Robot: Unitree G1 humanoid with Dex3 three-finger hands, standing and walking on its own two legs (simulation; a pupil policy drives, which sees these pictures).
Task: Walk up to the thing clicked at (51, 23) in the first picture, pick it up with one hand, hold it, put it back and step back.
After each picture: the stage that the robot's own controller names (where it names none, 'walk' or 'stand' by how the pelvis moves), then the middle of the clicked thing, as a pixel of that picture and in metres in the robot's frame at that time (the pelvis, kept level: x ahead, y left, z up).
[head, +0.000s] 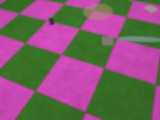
stand; (51, 20) +1.85 +0.48 -0.72
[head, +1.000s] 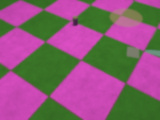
walk; (75, 20) +1.73 +0.25 -0.70
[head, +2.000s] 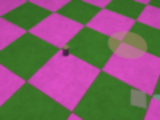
walk; (65, 50) +1.15 +0.22 -0.69
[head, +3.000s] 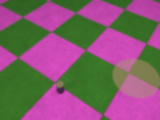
walk; (60, 87) +0.71 +0.23 -0.70
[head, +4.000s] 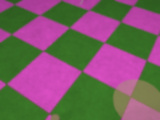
walk; out of the picture +0.46 +0.21 -0.70
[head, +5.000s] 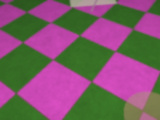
stand; out of the picture +0.38 +0.20 -0.72
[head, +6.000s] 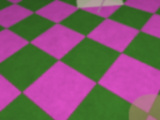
stand; out of the picture +0.38 +0.18 -0.72
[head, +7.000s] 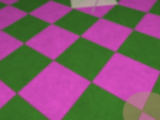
stand; out of the picture +0.39 +0.21 -0.73
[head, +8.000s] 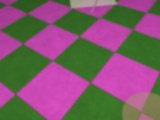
stand; out of the picture +0.38 +0.22 -0.73
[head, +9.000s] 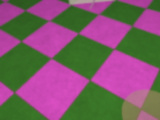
go down; out of the picture +0.38 +0.22 -0.72
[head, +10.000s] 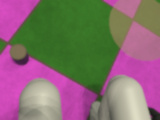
go down; (20, 55) +0.46 +0.25 -0.31
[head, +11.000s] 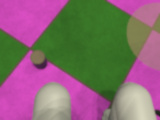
close in; (39, 60) +0.45 +0.23 -0.33
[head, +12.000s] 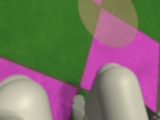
close in; out of the picture +0.44 +0.28 -0.23
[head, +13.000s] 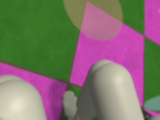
close; out of the picture +0.44 +0.29 -0.23
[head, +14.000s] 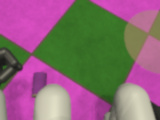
close; (39, 84) +0.36 +0.23 -0.35
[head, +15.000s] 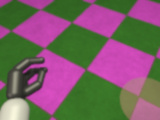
close; out of the picture +0.30 +0.21 -0.67
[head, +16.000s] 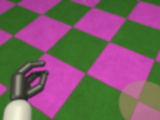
close; out of the picture +0.30 +0.25 -0.70
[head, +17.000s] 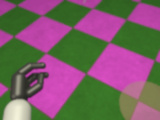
stand; out of the picture +0.31 +0.26 -0.71
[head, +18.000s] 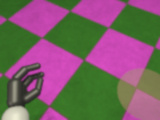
stand; out of the picture +0.31 +0.28 -0.68
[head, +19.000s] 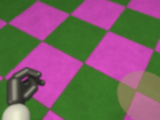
crouch; out of the picture +0.31 +0.30 -0.68
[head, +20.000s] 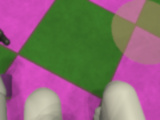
crouch; (4, 87) +0.36 +0.34 -0.37
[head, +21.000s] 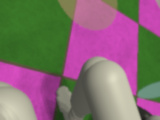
lower; out of the picture +0.32 +0.40 -0.26
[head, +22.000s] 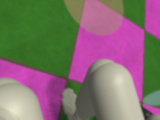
lower; out of the picture +0.31 +0.42 -0.25
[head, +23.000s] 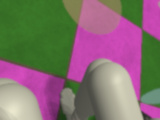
lower; out of the picture +0.30 +0.45 -0.26
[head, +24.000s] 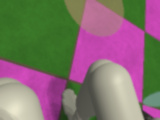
lower; out of the picture +0.30 +0.47 -0.26
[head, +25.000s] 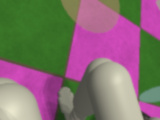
loosen; out of the picture +0.29 +0.50 -0.25
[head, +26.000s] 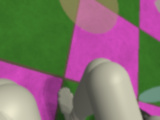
withdraw; out of the picture +0.29 +0.52 -0.26
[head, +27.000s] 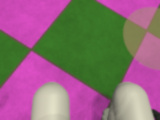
walk; out of the picture +0.35 +0.50 -0.35
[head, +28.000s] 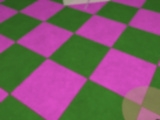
stand; out of the picture +0.30 +0.51 -0.68
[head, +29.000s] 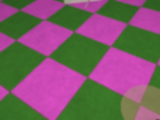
stand; out of the picture +0.31 +0.55 -0.69
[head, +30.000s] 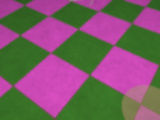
stand; out of the picture +0.32 +0.56 -0.71
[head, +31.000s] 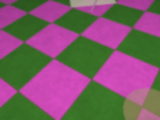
walk; out of the picture +0.33 +0.57 -0.75
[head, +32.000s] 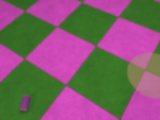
walk; (25, 103) +0.48 +0.51 -0.72
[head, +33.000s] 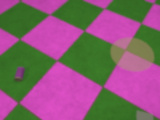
walk; (19, 74) +0.79 +0.57 -0.73
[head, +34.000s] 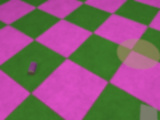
stand; (32, 68) +0.95 +0.58 -0.73
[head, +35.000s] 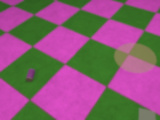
stand; (30, 75) +0.94 +0.59 -0.75
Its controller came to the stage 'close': yes
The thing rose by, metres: 0.01
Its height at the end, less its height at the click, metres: -0.02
